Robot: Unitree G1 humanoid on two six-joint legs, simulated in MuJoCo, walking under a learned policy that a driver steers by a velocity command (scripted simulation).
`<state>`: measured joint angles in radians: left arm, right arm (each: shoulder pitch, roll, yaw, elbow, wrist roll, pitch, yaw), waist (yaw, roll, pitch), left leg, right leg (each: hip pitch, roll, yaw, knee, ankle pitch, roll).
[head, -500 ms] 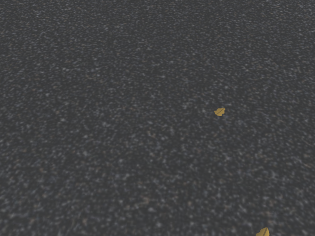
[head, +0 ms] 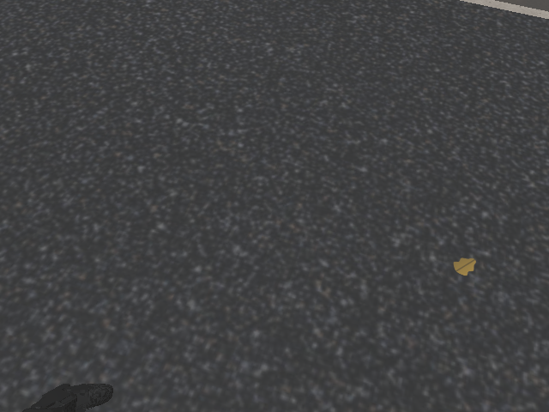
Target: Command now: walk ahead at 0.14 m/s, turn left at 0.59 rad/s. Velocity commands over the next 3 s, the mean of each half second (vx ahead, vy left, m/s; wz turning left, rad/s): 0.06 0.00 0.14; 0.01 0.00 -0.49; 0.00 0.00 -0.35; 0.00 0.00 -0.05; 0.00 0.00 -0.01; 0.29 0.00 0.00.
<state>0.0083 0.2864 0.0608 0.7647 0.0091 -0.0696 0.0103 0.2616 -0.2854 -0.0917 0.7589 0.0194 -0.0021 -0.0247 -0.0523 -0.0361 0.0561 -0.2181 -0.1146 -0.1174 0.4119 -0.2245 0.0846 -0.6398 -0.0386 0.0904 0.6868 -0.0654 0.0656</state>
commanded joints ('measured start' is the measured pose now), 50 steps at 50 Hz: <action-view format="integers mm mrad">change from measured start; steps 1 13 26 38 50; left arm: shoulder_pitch -30 19 104 116 119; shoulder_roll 86 68 159 110 185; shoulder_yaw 18 -6 52 35 48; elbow -71 -61 -86 -154 -190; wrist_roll -4 6 -26 -34 -14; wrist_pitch -6 30 58 108 81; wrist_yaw -9 -27 1 -47 9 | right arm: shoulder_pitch -4 20 -80 -90 -98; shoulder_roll -156 -81 -142 -203 -118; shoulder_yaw -38 1 -17 -38 -18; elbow -66 -66 -84 -62 -86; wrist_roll -1 -24 -67 0 -24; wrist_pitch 7 58 3 14 1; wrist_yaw -16 -18 -25 -21 -23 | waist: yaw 15 3 37 28 39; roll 146 -81 225 218 -81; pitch -146 -133 -87 -109 -152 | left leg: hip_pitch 43 -188 75 137 -349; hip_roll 224 107 478 416 126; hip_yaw -185 12 -254 61 45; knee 5 555 -119 22 634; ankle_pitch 500 -300 311 474 -142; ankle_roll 97 -168 179 92 -169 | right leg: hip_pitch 143 376 42 246 475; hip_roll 61 -131 85 43 -141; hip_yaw -22 200 -12 -173 214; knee -96 -369 299 -48 -348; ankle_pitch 29 83 -505 -257 201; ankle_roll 0 -250 -40 -29 -303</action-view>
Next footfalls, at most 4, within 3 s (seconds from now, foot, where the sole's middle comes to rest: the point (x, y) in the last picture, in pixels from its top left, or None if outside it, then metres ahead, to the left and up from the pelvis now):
0.12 right None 0.21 -0.12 -0.78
0.44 left None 0.12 0.11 -0.78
0.82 right None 0.13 -0.16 -0.78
1.26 left None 0.21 0.05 -0.78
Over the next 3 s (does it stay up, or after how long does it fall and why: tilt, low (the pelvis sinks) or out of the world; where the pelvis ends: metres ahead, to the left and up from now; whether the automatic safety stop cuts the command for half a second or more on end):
stays up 0.23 -0.08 0.00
